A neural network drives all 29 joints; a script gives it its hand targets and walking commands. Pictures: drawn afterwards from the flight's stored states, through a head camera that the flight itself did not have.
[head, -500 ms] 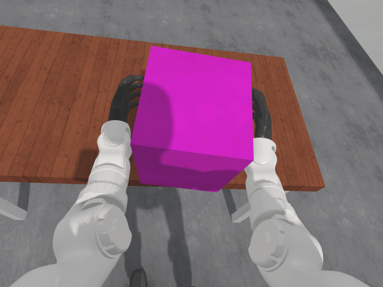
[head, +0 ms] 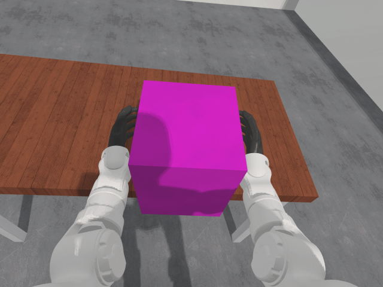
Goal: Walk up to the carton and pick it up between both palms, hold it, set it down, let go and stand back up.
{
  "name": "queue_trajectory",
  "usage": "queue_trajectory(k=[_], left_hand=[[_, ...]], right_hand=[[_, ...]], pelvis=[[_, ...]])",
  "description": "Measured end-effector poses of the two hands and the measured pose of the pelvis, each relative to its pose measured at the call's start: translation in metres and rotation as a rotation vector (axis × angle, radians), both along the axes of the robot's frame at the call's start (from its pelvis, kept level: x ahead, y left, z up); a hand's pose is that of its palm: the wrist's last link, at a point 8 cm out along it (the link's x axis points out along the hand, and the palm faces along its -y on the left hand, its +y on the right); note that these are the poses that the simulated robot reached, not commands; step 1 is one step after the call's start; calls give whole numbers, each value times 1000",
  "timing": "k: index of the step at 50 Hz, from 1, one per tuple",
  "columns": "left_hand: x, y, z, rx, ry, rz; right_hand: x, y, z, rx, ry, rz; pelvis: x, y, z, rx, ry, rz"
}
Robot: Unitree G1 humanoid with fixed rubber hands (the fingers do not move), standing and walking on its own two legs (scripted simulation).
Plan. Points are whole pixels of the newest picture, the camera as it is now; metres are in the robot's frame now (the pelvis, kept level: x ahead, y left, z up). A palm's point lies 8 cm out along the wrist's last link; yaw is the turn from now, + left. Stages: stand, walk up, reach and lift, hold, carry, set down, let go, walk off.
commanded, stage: reach and lift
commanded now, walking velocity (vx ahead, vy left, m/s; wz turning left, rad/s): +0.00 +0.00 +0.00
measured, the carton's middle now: (185, 154) +0.42 -0.01 +0.01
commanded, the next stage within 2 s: none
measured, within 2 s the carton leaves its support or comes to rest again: neither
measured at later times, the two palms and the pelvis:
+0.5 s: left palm (111, 121) +0.40 +0.14 +0.13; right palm (265, 131) +0.39 -0.15 +0.14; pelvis -0.01 -0.02 +0.01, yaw +2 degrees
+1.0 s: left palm (113, 119) +0.39 +0.14 +0.15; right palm (274, 131) +0.38 -0.16 +0.16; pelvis +0.00 -0.02 +0.00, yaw +1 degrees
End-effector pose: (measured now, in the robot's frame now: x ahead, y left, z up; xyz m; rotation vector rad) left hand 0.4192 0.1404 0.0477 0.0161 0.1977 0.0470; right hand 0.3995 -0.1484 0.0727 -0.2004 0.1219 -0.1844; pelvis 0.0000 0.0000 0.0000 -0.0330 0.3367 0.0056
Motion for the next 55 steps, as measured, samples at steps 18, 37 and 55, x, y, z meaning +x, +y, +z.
queue_trajectory(k=[18, 37, 55], left_hand=[[-9, -1, 65, 13, -52, 10], [-22, 0, 92, 19, -32, 13], [-35, -3, 115, 37, -42, 33]], right_hand=[[-8, -3, 54, 47, -52, 10], [-18, -3, 74, 96, -31, 12], [-26, -6, 91, 118, -40, 27]], pelvis=[[-8, -17, 4, 10, -198, 18], [-4, -22, 5, 23, -358, 39], [-5, -20, 4, 19, -413, 17]])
